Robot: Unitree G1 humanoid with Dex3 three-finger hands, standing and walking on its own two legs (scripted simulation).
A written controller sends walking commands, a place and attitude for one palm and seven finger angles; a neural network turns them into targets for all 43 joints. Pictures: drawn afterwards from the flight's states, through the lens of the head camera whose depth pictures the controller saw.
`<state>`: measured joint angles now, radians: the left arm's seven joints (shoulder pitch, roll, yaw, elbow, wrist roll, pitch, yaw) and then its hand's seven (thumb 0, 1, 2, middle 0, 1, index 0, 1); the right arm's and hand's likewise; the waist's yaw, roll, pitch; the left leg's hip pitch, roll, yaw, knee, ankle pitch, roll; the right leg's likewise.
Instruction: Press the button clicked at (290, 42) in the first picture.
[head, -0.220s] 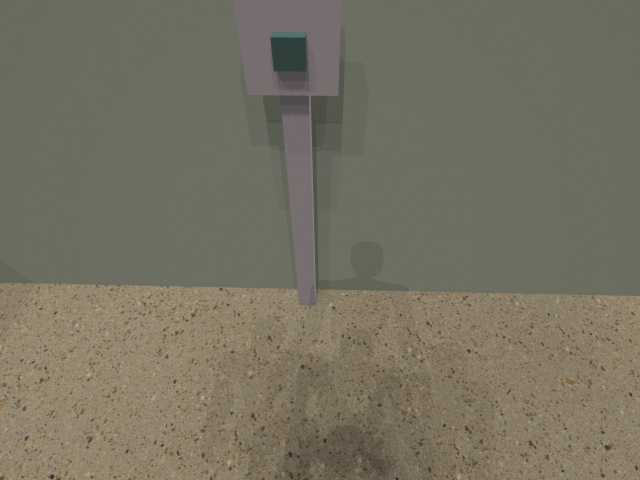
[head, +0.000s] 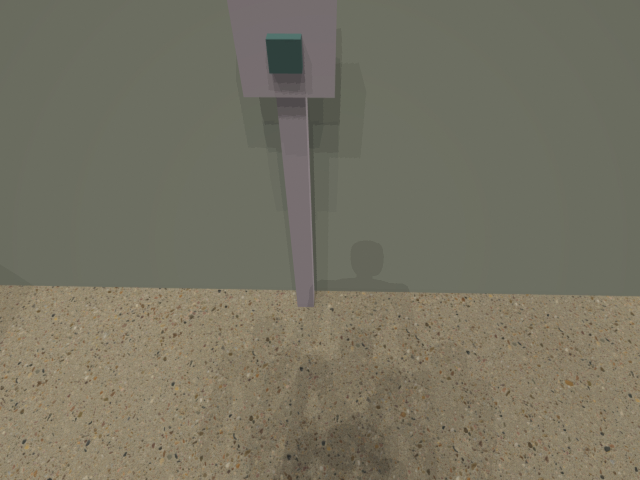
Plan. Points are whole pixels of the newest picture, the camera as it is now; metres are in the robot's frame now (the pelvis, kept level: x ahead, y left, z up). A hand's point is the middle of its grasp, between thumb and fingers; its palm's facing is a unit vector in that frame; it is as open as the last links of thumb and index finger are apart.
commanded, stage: stand and wait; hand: left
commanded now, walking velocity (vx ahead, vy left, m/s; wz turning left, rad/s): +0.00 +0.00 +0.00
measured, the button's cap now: (285, 53) +0.76 +0.10 +0.17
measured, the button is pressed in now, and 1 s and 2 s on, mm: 0 0 0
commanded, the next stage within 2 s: look at it before walking up in 0.16 s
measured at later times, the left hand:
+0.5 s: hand out of the picture +0.06 +0.22 -0.16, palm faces -0.01 -0.96 -0.29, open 7.4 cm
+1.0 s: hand out of the picture +0.06 +0.21 -0.17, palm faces -0.03 -0.96 -0.28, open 7.4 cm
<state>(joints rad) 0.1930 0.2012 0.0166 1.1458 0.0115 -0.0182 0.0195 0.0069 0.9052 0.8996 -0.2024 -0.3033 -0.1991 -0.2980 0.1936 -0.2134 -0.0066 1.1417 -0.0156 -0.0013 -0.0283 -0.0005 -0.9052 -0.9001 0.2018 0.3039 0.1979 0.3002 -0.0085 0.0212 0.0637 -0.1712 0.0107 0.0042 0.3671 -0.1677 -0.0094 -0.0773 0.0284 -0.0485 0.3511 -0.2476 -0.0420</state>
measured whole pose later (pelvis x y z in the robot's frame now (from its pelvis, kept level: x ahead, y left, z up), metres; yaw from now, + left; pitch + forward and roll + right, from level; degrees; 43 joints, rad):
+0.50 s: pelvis +0.01 +0.00 +0.00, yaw -1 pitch -2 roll +0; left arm 0.16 0.25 0.02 1.14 0.01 -0.02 0.01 0.01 0.90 0.90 -0.20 -0.30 -0.20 -0.30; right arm 0.15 -0.27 -0.01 1.14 -0.01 0.00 -0.02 0.00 -0.90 -0.90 0.20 0.30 0.20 0.30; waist -0.01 0.02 0.06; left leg -0.14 0.02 0.01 0.34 -0.16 -0.01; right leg -0.05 0.04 -0.04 0.31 -0.23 -0.05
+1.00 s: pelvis +0.02 +0.00 +0.00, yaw -1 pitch -2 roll +0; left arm 0.17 0.25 0.01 1.15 0.02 0.00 0.01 0.01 0.91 0.90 -0.20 -0.30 -0.20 -0.30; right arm 0.17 -0.25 0.00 1.15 -0.03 0.01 -0.02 0.00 -0.91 -0.90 0.20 0.30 0.20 0.30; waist -0.01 0.01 0.04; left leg -0.16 0.02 0.03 0.39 -0.21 -0.01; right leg -0.07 0.03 -0.03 0.37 -0.28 -0.04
